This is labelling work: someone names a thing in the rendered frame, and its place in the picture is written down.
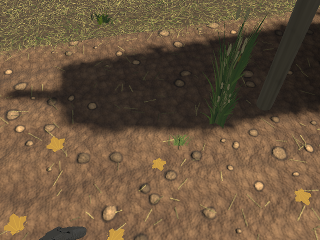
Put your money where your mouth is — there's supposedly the robot left hand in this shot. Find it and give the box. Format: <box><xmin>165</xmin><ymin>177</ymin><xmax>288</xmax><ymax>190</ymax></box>
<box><xmin>39</xmin><ymin>226</ymin><xmax>87</xmax><ymax>240</ymax></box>

